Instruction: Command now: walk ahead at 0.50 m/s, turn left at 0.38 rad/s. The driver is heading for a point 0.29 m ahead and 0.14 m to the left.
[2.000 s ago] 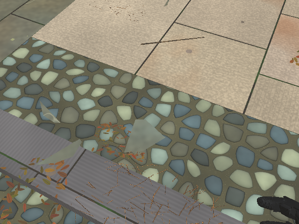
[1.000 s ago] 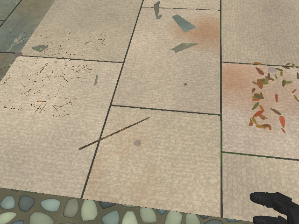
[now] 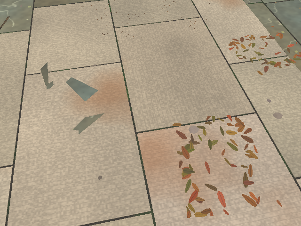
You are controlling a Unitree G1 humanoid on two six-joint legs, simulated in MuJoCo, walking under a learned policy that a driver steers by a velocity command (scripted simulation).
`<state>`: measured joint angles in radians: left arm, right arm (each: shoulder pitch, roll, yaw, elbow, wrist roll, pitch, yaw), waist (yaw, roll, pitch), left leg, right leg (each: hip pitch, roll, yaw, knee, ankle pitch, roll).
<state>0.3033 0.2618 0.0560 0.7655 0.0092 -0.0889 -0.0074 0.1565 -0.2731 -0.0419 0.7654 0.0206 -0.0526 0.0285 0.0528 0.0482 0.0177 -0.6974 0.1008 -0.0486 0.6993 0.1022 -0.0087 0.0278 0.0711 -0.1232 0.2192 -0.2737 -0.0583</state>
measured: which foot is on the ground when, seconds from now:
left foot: up 0.00-0.12, down 0.14-1.00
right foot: down 0.00-0.16, up 0.18-0.56, down 0.58-1.00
